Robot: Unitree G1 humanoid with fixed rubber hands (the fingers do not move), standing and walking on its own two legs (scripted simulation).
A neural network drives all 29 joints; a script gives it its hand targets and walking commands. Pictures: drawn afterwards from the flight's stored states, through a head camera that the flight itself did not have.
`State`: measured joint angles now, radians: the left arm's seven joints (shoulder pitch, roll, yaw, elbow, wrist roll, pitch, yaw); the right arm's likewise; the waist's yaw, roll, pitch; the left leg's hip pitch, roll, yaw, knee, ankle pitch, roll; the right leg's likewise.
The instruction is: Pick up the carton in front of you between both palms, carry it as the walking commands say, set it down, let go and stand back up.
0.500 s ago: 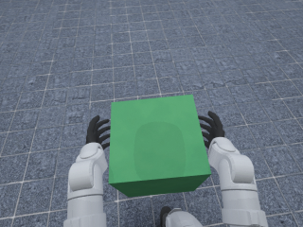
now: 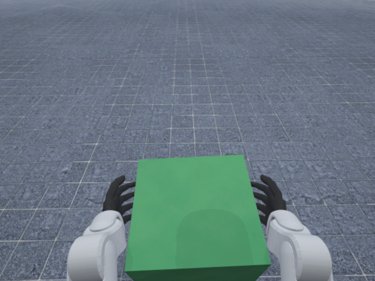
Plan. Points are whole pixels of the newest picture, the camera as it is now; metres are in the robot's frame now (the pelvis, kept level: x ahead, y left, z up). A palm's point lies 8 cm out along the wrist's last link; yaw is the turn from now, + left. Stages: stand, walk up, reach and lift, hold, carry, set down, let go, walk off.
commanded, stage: carry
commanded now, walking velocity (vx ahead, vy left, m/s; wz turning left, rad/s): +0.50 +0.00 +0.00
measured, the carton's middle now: (194, 230) +0.25 +0.00 +0.02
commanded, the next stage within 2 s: none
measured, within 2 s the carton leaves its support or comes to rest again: neither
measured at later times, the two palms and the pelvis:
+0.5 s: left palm (144, 125) +0.52 +0.12 +0.09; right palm (250, 125) +0.53 -0.18 +0.08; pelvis +0.29 -0.03 +0.00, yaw +2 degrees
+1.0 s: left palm (141, 94) +0.66 +0.15 +0.11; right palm (234, 92) +0.66 -0.15 +0.11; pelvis +0.43 -0.01 +0.01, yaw +1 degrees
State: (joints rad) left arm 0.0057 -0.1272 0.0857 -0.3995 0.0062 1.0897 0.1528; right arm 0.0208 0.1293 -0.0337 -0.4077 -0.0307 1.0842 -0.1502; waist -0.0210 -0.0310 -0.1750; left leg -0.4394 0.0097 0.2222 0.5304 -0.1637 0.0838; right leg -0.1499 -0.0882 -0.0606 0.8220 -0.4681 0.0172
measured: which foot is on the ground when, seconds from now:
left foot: down 0.00-0.46, up 0.48-0.72, down 0.74-1.00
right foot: up 0.00-0.42, down 0.44-1.00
